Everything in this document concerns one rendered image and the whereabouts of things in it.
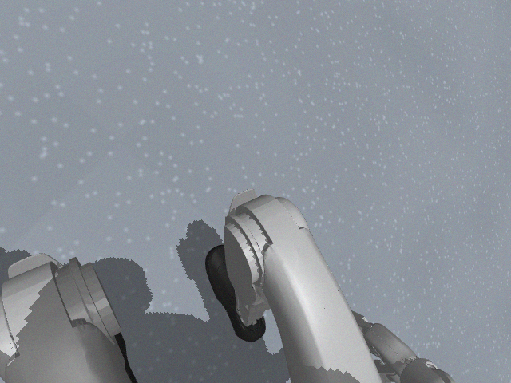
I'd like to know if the right robot hand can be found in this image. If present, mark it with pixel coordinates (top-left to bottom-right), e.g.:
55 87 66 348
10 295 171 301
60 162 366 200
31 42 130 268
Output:
352 310 418 383

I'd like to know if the right robot arm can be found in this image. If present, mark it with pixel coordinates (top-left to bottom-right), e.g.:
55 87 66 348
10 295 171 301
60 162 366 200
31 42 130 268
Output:
400 358 456 383

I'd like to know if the right robot foot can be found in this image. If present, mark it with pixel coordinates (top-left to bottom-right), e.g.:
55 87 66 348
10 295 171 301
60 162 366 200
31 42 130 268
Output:
205 245 266 342

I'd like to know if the left robot foot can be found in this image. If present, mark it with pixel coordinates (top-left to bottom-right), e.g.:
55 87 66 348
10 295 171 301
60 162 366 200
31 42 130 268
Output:
114 333 137 383

